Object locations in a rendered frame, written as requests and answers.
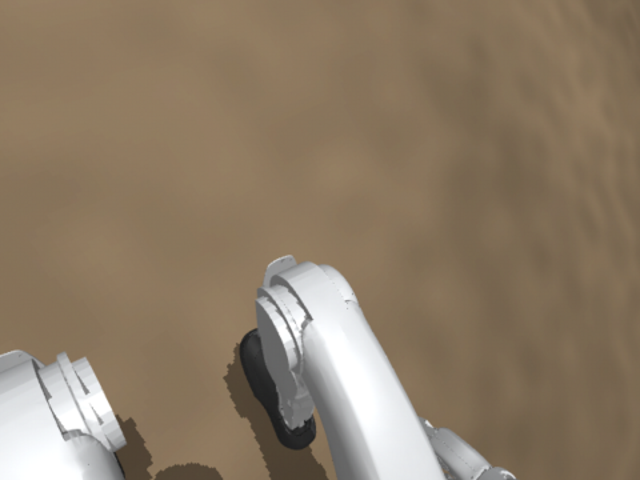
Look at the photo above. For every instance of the right robot foot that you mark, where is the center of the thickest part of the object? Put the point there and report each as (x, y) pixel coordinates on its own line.
(264, 389)

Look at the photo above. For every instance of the right robot hand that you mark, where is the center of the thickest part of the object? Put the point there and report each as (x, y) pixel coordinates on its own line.
(455, 455)

